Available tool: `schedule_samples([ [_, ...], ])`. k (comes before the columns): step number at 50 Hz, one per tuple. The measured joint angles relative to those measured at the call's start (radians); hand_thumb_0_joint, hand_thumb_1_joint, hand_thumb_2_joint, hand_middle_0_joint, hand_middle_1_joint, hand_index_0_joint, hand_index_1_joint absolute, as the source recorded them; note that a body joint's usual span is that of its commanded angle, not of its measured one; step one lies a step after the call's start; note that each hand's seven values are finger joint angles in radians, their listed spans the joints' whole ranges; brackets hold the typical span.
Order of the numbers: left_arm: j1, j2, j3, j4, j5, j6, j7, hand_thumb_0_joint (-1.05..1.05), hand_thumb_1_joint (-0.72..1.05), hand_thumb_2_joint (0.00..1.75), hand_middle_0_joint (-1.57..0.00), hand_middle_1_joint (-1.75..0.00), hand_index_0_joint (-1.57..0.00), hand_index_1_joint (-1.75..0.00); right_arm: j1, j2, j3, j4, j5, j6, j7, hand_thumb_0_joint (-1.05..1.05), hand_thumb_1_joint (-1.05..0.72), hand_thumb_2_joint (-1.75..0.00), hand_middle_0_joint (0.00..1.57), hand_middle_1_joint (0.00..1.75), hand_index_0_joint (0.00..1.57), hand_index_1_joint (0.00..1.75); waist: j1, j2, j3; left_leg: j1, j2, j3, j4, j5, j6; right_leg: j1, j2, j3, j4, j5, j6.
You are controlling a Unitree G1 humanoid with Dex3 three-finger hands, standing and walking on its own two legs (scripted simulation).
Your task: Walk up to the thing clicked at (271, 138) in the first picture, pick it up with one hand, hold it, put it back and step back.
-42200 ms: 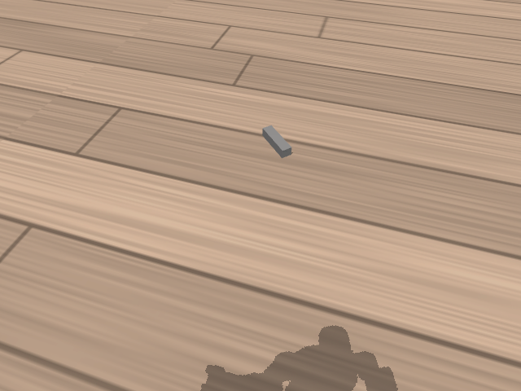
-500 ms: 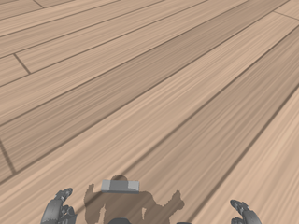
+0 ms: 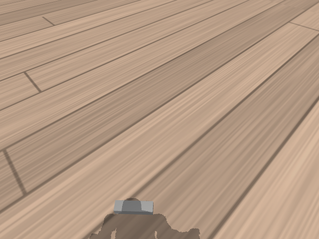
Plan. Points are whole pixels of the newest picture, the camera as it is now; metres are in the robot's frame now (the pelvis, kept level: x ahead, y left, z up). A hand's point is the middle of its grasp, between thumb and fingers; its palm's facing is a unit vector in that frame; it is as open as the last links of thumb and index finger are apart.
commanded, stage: stand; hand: left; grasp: from above
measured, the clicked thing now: (134, 207) +0.42 +0.17 -0.75
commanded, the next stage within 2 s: step back in 1.82 s
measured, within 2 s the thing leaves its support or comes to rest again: neither
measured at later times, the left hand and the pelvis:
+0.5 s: hand out of the picture +0.05 +0.22 -0.16, palm faces +0.02 -0.95 -0.32, open 7.4 cm; pelvis +0.01 -0.01 +0.00, yaw +0 degrees
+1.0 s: hand out of the picture +0.08 +0.21 -0.16, palm faces +0.01 -0.96 -0.29, open 7.4 cm; pelvis +0.02 -0.01 +0.01, yaw +0 degrees
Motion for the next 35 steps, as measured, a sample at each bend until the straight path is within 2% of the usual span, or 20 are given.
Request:
schedule_samples([
  [16,-0.043,0.013,-0.003,0.042,-0.007,-0.01,-0.004,0.01,0.9,0.9,-0.21,-0.3,-0.2,-0.3,-0.012,-0.022,0.009,0.04,0.005,0.001,0.004,0.0,-0.9,-0.9,0.21,0.3,0.2,0.3,-0.012,0.007,-0.001,0.015,0.01,-0.01,-0.044,0.023,-0.011,0.018,0.011,-0.01,-0.045,0.022,-0.011],
  [35,-0.072,-0.007,-0.008,0.057,-0.016,-0.01,-0.009,0.01,0.9,0.9,-0.21,-0.3,-0.2,-0.3,-0.03,-0.008,0.032,0.059,0.012,-0.004,0.002,0.0,-0.9,-0.9,0.21,0.3,0.2,0.3,-0.015,0.001,-0.001,0.037,0.02,-0.007,-0.074,0.018,-0.018,0.039,0.02,-0.007,-0.079,0.02,-0.017],
])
